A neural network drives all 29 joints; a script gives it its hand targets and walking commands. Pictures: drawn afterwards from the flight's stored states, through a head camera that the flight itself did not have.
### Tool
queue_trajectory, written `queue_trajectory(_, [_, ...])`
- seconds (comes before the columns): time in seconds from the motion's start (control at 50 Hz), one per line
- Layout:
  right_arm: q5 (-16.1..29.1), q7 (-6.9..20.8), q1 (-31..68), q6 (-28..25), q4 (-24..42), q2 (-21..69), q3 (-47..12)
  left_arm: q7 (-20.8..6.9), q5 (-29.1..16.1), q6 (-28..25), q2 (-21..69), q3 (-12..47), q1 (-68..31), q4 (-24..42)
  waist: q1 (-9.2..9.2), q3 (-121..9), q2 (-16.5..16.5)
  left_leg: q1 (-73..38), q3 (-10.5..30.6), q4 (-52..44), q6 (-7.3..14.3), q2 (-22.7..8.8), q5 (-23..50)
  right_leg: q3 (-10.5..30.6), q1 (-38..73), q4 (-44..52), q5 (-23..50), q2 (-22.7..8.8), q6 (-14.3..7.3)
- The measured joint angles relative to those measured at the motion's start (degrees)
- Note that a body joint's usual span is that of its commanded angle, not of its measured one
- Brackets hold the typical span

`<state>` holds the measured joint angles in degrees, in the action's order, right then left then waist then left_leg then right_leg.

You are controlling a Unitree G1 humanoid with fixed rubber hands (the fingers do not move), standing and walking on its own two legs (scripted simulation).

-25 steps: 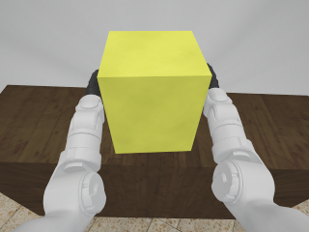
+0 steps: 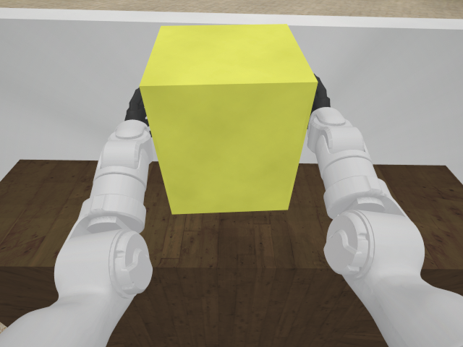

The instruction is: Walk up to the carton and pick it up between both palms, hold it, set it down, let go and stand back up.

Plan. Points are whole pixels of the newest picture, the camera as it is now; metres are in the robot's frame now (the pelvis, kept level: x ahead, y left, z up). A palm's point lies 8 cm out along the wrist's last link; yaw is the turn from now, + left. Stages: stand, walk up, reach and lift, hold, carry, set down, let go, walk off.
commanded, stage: reach and lift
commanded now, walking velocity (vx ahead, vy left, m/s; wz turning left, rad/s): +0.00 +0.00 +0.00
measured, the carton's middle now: (227, 122) +0.44 +0.02 +0.22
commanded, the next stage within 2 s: hold in 1.50 s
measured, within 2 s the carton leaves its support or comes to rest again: neither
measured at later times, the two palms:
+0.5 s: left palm (128, 125) +0.41 +0.18 +0.23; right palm (314, 113) +0.42 -0.12 +0.25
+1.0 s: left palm (138, 188) +0.36 +0.17 +0.13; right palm (310, 181) +0.38 -0.13 +0.14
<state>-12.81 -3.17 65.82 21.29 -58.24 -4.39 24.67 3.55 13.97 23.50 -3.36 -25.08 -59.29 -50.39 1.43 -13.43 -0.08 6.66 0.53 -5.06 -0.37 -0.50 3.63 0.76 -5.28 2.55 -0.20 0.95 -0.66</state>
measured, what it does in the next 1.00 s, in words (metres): stands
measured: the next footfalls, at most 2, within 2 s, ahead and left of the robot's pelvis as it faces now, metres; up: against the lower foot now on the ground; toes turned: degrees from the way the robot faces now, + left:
none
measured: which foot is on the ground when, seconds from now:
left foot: down 0.00-1.00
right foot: down 0.00-1.00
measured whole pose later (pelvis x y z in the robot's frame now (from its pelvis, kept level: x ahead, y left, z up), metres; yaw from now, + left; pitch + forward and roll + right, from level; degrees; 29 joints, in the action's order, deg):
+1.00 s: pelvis -0.05 +0.01 +0.00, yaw -1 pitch +11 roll +0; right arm 0.3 -7.5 48.8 21.0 -41.5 -4.3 9.6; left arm 8.8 2.0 21.4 -3.7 -11.3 -44.5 -37.4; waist 2.2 -9.6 -0.6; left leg 16.4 -0.2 -0.2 0.1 -0.6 6.0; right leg 1.4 -15.1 -1.9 2.6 1.0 -0.2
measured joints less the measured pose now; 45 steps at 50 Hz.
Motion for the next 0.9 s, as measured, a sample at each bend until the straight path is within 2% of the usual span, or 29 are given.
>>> queue_trajectory(0.12, [1.9,-0.6,-6.0,1.3,3.6,1.2,-2.3,1.0,-1.6,1.0,0.5,2.8,3.2,2.1,-0.34,4.9,0.6,-1.4,-0.1,0.0,0.2,0.2,-0.2,0.1,2.0,1.3,0.5,-0.3,0.2])
queue_trajectory(0.22, [6.3,-1.9,-13.3,1.2,10.7,1.7,-8.2,2.2,-4.7,0.9,0.8,8.0,8.9,7.8,0.07,6.5,0.6,0.7,-0.6,0.0,0.2,0.2,0.7,0.6,-0.2,1.7,2.0,-0.3,0.6])
queue_trajectory(0.3, [10.2,-3.0,-16.3,1.0,14.5,0.6,-12.5,4.2,-8.9,0.4,0.3,12.0,12.4,11.6,0.17,5.3,0.2,2.8,-0.6,0.0,0.4,0.2,1.9,0.6,-2.9,0.3,2.8,-0.3,0.7])
queue_trajectory(0.38, [13.7,-4.3,-15.1,1.1,16.1,-1.4,-15.8,6.0,-12.6,-0.3,-1.4,15.5,12.0,12.9,0.39,1.5,0.5,5.0,-0.7,1.4,0.7,0.8,0.1,0.6,-5.2,-1.5,0.1,-0.8,0.8])
queue_trajectory(0.48, [15.4,-4.9,-7.6,3.0,14.0,-3.4,-15.8,7.3,-15.4,0.4,-4.1,17.6,6.7,11.5,0.17,-1.2,0.5,6.3,-0.4,5.2,0.8,1.0,-1.4,0.3,-6.2,-4.9,-1.2,-1.0,0.9])
queue_trajectory(0.52, [14.9,-4.7,-4.1,3.7,11.2,-3.7,-14.2,7.1,-14.9,1.5,-4.5,16.8,3.9,9.7,0.09,-1.5,0.5,5.4,-0.3,6.2,0.8,1.1,-2.1,0.2,-5.2,-5.6,-1.8,-1.1,0.9])
queue_trajectory(0.62, [9.8,-3.1,2.2,5.6,4.6,-3.6,-7.5,5.1,-10.9,3.7,-3.1,10.5,-2.2,3.6,0.01,1.1,0.6,2.1,0.1,8.1,0.8,1.3,-3.3,-0.2,-1.2,-6.5,-2.6,-1.2,0.8])
queue_trajectory(0.68, [6.5,-1.9,2.3,5.6,2.0,-3.1,-4.3,4.1,-7.7,4.1,-1.8,7.2,-3.0,1.0,0.10,3.7,0.9,0.5,0.2,8.1,0.8,1.1,-3.1,-0.3,0.6,-6.1,-2.3,-1.1,0.8])
queue_trajectory(0.74, [5.0,-1.4,0.2,4.8,0.6,-2.2,-2.8,3.7,-5.8,4.3,-0.8,5.7,-1.4,0.3,0.21,6.4,1.2,0.1,0.1,7.8,0.6,0.8,-2.5,-0.2,0.9,-5.9,-1.5,-0.8,0.6])
queue_trajectory(0.82, [4.8,-1.2,-5.8,3.1,2.9,-0.1,-3.8,3.3,-4.8,4.0,0.4,6.4,3.9,3.0,0.46,8.4,1.3,1.8,-0.1,6.3,0.3,0.4,-0.6,0.0,-0.9,-4.4,0.4,-0.3,0.3])
queue_trajectory(0.9, [7.1,-1.9,-13.3,1.2,9.5,1.7,-7.9,3.3,-6.1,1.7,0.8,9.5,10.7,8.2,0.60,7.7,0.5,5.3,-0.3,4.8,0.2,0.0,1.4,0.3,-4.7,-3.2,2.4,0.0,0.3])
